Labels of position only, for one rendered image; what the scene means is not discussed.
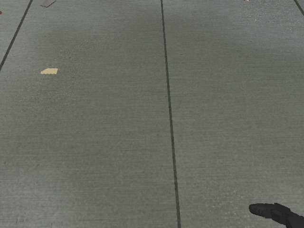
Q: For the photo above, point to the right robot hand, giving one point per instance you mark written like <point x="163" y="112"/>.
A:
<point x="278" y="213"/>

